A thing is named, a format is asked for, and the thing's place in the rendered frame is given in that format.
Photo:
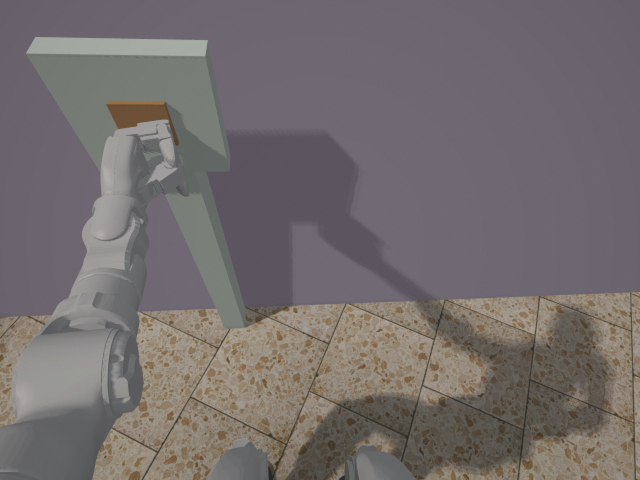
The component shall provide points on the left robot thigh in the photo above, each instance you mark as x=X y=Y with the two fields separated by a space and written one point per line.
x=242 y=463

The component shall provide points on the robot left upper arm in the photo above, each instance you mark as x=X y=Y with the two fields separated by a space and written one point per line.
x=70 y=389

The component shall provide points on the panel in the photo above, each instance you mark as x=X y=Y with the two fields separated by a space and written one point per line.
x=82 y=74

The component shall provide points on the left robot forearm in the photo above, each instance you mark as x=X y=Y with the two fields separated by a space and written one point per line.
x=109 y=287

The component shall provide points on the button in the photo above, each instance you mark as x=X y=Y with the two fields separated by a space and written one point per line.
x=127 y=114

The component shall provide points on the robot left hand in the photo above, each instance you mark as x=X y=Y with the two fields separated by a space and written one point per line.
x=124 y=166

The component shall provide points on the right robot shin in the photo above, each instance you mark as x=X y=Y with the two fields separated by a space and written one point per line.
x=367 y=447

